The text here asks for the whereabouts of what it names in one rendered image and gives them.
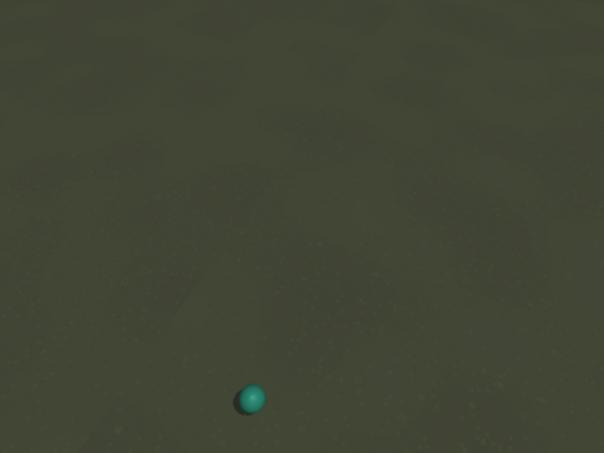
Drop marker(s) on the ball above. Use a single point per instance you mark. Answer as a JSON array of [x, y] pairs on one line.
[[252, 398]]

